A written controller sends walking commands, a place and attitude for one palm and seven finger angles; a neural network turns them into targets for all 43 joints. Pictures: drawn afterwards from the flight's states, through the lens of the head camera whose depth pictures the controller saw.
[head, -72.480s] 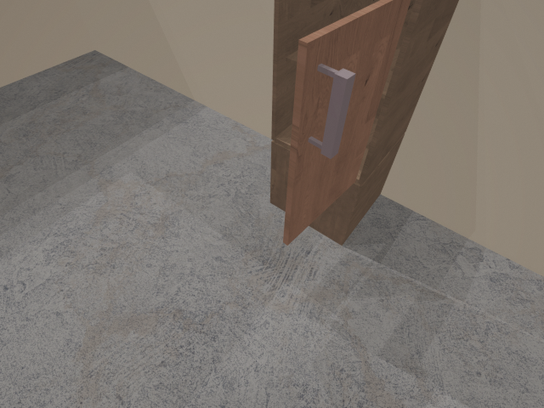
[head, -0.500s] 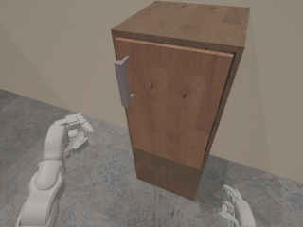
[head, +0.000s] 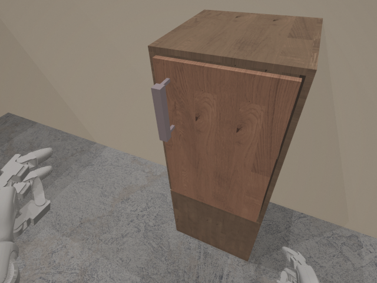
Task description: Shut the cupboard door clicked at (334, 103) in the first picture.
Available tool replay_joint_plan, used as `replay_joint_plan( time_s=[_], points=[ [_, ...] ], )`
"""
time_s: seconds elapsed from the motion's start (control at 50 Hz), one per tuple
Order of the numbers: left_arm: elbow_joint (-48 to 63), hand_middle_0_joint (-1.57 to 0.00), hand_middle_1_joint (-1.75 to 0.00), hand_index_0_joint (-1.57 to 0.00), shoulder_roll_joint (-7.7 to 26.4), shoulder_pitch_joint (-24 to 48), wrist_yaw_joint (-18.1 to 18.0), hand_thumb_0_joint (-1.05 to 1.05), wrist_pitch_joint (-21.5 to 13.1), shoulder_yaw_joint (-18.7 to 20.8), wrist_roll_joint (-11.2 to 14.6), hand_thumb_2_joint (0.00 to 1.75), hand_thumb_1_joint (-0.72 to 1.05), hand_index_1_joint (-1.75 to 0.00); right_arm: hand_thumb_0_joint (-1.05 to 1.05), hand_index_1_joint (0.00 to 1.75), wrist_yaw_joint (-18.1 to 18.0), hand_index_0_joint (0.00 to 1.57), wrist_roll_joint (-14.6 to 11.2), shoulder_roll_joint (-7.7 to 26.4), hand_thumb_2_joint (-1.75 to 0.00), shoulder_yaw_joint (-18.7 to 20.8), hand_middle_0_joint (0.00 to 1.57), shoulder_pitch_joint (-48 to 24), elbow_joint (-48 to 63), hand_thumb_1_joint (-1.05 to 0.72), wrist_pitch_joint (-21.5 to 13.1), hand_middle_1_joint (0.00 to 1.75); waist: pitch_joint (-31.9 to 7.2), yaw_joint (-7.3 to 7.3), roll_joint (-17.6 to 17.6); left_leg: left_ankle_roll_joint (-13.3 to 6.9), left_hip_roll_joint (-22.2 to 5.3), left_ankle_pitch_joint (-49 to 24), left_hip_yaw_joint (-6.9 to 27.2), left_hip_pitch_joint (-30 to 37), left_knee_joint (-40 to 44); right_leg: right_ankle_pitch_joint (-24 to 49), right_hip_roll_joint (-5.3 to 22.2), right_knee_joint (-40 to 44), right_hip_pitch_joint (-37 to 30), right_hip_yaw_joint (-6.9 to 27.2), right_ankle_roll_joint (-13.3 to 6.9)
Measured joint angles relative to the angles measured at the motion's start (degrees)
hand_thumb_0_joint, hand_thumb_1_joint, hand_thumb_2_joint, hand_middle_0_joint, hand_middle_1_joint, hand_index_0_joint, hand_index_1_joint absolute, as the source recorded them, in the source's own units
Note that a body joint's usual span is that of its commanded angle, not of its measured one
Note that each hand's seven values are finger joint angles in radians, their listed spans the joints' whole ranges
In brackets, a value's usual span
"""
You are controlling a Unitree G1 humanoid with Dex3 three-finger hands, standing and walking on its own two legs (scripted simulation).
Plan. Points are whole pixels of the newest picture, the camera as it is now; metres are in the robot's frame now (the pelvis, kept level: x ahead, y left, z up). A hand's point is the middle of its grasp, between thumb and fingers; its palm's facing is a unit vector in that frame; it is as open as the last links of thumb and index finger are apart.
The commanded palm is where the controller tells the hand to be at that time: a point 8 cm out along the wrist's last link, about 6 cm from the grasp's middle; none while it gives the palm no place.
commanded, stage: draw the hand back to the body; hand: left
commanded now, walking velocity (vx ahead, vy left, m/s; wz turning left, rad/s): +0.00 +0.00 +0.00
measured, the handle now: (166, 110) +0.54 +0.13 +0.10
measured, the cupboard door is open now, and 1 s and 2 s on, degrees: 0 0 0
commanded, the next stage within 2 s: step back with the hand held close in 0.38 s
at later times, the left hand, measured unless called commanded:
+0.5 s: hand (49, 202) +0.19 +0.26 +0.16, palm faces +0.45 -0.80 -0.40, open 7.4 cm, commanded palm +0.14 +0.29 +0.17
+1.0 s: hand (31, 211) +0.17 +0.28 +0.16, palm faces +0.37 -0.79 -0.49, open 7.4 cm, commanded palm +0.11 +0.31 +0.17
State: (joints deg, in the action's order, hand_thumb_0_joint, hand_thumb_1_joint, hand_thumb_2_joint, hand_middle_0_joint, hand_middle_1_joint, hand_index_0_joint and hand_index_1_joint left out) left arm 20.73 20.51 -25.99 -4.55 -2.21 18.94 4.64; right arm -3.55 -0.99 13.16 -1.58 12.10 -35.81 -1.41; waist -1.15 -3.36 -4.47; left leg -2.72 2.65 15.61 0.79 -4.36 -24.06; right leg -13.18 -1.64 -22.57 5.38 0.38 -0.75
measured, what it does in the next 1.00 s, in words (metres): stands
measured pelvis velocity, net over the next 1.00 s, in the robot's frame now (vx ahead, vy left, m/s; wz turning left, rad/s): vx -0.04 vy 0.02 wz -0.04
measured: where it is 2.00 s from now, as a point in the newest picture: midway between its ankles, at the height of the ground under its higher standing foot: outside the picture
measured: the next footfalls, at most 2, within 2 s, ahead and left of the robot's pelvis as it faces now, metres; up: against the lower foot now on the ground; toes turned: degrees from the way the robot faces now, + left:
none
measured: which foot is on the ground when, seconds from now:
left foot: down 0.00-1.00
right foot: down 0.00-1.00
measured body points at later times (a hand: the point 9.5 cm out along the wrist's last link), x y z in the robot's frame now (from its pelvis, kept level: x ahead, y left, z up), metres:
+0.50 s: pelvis +0.00 -0.01 +0.00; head -0.03 -0.03 +0.45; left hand +0.16 +0.30 +0.18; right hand +0.18 -0.22 -0.09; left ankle -0.02 +0.09 -0.74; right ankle -0.01 -0.11 -0.74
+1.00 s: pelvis -0.04 +0.02 -0.01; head -0.04 +0.02 +0.44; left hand +0.15 +0.32 +0.18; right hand +0.13 -0.24 -0.08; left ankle -0.02 +0.09 -0.74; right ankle -0.01 -0.11 -0.74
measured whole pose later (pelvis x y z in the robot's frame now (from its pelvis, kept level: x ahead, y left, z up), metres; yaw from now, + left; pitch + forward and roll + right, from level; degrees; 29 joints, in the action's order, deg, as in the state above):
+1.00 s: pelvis -0.04 +0.02 -0.01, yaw -2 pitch +1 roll -1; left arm 26.2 25.8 -30.8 -7.1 -9.6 24.1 3.1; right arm -4.8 -1.3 13.6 0.7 11.2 -30.2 2.9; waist -1.6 0.3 -0.1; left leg -4.5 3.4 14.6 -2.1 -15.8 -29.6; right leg -11.4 -0.9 -28.3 17.5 2.8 1.0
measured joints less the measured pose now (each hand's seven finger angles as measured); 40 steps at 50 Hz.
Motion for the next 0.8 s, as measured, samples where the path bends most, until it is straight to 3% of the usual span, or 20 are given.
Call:
replay_joint_plan(
  time_s=[0.08, 0.2, 0.54, 0.66, 0.8],
  points=[
    [0.6, -0.34, -0.44, -0.34, 0.19, -1.18, -0.68, 0.01, -0.27, 1.72, -0.1, 0.9, 0.89, -0.44, 0.01, 0.3, -0.26, 0.2, -0.04, 0.59, -0.9, 0.54, 0.2, 0.01, -0.08, -0.9, -0.83, 0.3, 0.15, -0.49, -0.21, 0.0, 0.01, 0.13, 0.16, -0.02, -0.22, -0.1, 0.01, -0.06, -0.11, -0.17, 0.0],
    [-0.14, -0.25, -0.35, -0.25, -1.63, 0.69, -1.23, 0.01, -0.4, 0.07, -0.38, 0.9, 0.89, -0.35, 0.01, 0.3, -0.56, 0.2, 0.08, 0.86, -0.9, 0.6, 0.2, -0.85, -0.36, -0.9, -1.59, 0.3, 0.87, -0.79, -0.21, -0.06, 0.36, -0.3, 0.57, -0.41, -0.14, -0.18, 0.37, -0.56, 0.39, -0.61, 0.02],
    [-0.02, -0.21, -0.3, -0.21, -0.36, 0.54, -0.61, 0.01, -1.32, 0.96, -0.23, 0.9, 0.89, -0.3, 0.01, 0.3, -0.35, 0.2, -0.16, -0.26, -0.9, 0.02, 0.2, -0.55, 0.3, -0.9, -1.37, 0.3, 0.9, 0.11, -0.17, 0.54, -0.54, -0.19, 0.09, -0.32, -0.02, 0.12, -0.52, -0.15, 0.4, -0.16, -0.59],
    [-0.71, -0.21, -0.3, -0.21, 0.27, -1.74, -1.26, 0.01, -5.06, 2.76, -0.59, 0.9, 0.89, -0.3, 0.01, 0.3, 0.14, 0.2, 0.0, 0.91, -0.9, 1.1, 0.2, -0.88, 1.48, -0.9, 0.57, 0.3, -0.44, 1.5, -1.0, 0.33, -1.18, 0.26, -0.3, -5.41, -2.24, 1.27, -1.16, 0.17, 4.5, 0.15, -0.44],
    [1.36, -0.21, -0.3, -0.21, 1.83, -4.31, -1.57, 0.01, -5.97, 1.58, -1.03, 0.9, 0.89, -0.3, 0.01, 0.3, -0.77, 0.2, -0.39, 1.8, -0.9, 2.85, 0.2, -0.99, 2.3, -0.9, 3.56, 0.3, -0.65, 2.84, 0.96, -0.5, -0.16, -0.12, -1.46, -8.27, -3.05, 0.98, -0.15, -2.38, 8.36, 1.19, 0.58]
  ],
)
